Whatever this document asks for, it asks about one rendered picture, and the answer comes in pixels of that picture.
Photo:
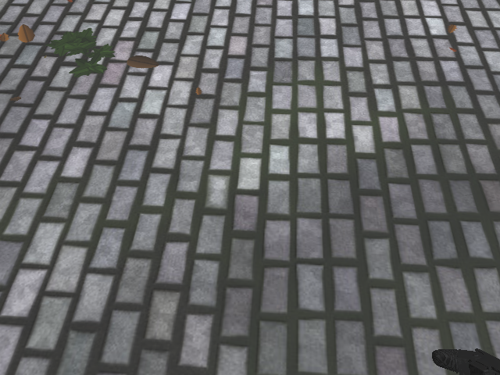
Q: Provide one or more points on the right robot hand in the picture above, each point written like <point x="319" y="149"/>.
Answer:
<point x="467" y="362"/>

